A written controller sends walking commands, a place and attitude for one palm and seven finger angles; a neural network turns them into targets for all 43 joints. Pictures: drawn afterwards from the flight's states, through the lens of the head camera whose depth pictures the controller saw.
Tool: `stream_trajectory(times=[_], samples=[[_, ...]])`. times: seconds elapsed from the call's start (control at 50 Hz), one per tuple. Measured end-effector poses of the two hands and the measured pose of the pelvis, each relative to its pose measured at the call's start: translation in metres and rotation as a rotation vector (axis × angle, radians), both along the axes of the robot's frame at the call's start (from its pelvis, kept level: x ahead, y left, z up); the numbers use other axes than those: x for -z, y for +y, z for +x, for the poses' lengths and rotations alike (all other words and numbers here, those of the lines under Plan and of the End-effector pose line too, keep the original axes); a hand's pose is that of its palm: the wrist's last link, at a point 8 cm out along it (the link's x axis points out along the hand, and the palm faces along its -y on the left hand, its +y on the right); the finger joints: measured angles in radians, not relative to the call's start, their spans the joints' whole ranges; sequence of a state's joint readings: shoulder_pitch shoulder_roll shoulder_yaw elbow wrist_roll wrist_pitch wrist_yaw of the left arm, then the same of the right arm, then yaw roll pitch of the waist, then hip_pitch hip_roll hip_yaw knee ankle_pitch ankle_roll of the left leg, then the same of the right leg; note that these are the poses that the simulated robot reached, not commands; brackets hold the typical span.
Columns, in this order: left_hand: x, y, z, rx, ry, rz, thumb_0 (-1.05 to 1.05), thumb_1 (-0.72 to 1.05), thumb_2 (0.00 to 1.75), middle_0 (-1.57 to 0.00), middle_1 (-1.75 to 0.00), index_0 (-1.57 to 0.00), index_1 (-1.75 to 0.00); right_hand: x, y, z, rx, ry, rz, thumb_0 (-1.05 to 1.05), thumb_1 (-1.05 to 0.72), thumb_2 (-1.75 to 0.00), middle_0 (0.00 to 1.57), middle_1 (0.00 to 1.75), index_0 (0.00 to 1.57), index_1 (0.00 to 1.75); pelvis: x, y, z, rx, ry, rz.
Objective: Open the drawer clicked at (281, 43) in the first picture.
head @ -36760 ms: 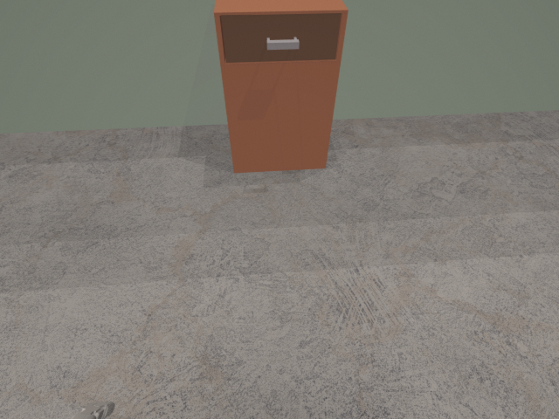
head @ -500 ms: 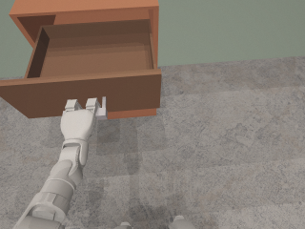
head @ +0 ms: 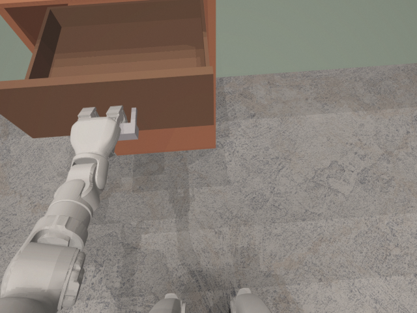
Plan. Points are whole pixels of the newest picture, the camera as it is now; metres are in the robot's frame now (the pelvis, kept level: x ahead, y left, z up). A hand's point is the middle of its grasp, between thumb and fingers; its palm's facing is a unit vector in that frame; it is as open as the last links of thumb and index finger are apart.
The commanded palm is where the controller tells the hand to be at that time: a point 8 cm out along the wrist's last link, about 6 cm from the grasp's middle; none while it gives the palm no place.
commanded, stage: pull the drawer open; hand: left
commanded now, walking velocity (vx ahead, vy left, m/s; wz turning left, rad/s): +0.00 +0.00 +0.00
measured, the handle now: (108, 123) +0.50 +0.20 -0.02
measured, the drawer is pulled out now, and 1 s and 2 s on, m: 0.24 0.25 0.30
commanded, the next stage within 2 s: none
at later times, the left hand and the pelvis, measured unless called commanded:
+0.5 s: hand (108, 148) +0.45 +0.20 -0.04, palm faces -0.10 -0.02 -1.00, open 5.9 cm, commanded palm +0.43 +0.21 +0.02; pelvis -0.01 -0.02 +0.00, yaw -1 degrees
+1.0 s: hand (107, 151) +0.45 +0.20 -0.04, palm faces -0.08 -0.01 -1.00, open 5.9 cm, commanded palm +0.42 +0.21 +0.02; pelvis -0.02 -0.01 -0.01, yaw -1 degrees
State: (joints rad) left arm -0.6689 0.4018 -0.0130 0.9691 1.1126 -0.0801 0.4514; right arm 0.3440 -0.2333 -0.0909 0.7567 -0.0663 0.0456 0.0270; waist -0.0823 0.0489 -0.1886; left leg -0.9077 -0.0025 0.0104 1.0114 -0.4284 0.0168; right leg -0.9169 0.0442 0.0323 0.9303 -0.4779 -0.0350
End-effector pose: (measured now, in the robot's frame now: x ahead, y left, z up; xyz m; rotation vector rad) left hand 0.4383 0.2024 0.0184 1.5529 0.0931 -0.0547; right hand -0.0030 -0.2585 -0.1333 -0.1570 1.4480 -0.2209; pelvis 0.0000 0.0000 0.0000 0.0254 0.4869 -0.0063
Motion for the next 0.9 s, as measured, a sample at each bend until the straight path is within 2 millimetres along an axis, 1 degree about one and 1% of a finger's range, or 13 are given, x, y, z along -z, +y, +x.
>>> stream_trajectory(times=[0.06,0.12,0.2,0.3,0.44,0.58,0.72,0.9], samples=[[0.001,0.0,0.002,-0.001,-0.01,0.002,0.0,0.66,0.83,-0.35,-1.35,-0.4,-1.35,0.0,-0.007,-0.009,0.007,0.027,-0.007,0.0,-0.9,-0.9,0.2,0.3,0.21,0.3,0.002,-0.003,0.001,0.005,0.005,0.002],[0.001,-0.001,0.003,-0.006,-0.016,0.008,0.0,0.66,0.84,-0.36,-1.35,-0.39,-1.35,-0.001,-0.014,-0.012,0.013,0.033,-0.015,0.0,-0.9,-0.9,0.2,0.3,0.21,0.3,0.002,-0.006,0.0,0.009,0.009,0.004],[0.001,-0.001,0.004,-0.018,-0.01,0.016,0.0,0.66,0.83,-0.36,-1.35,-0.39,-1.35,-0.002,-0.021,-0.008,0.013,0.014,-0.023,0.0,-0.9,-0.9,0.2,0.3,0.2,0.3,0.001,-0.01,-0.002,0.013,0.01,0.007],[0.0,-0.002,0.004,-0.028,0.008,0.019,0.0,0.66,0.81,-0.36,-1.35,-0.39,-1.35,-0.002,-0.026,0.002,0.007,-0.029,-0.029,0.0,-0.9,-0.9,0.2,0.3,0.2,0.3,0.0,-0.013,-0.004,0.018,0.007,0.01],[-0.001,-0.002,0.001,-0.023,0.013,0.007,0.01,0.66,0.79,-0.36,-1.35,-0.4,-1.35,0.0,-0.028,0.014,-0.01,-0.077,-0.029,0.0,-0.9,-0.9,0.2,0.3,0.2,0.3,0.001,-0.017,-0.006,0.021,0.008,0.012],[0.0,-0.002,-0.003,-0.018,-0.009,0.005,0.01,0.67,0.81,-0.35,-1.35,-0.39,-1.35,0.006,-0.027,0.019,-0.025,-0.085,-0.018,0.0,-0.9,-0.9,0.2,0.3,0.21,0.3,0.005,-0.019,-0.008,0.02,0.012,0.014],[0.001,-0.002,-0.005,-0.02,-0.013,0.011,0.01,0.67,0.82,-0.35,-1.35,-0.39,-1.35,0.009,-0.026,0.016,-0.023,-0.083,-0.014,0.0,-0.9,-0.9,0.2,0.3,0.21,0.3,0.006,-0.019,-0.011,0.02,0.01,0.014],[0.0,-0.002,-0.007,-0.02,-0.005,0.009,0.01,0.67,0.8,-0.35,-1.35,-0.39,-1.35,0.006,-0.025,0.005,-0.012,-0.07,-0.024,0.0,-0.9,-0.9,0.2,0.3,0.21,0.3,0.005,-0.016,-0.015,0.02,0.005,0.009]])
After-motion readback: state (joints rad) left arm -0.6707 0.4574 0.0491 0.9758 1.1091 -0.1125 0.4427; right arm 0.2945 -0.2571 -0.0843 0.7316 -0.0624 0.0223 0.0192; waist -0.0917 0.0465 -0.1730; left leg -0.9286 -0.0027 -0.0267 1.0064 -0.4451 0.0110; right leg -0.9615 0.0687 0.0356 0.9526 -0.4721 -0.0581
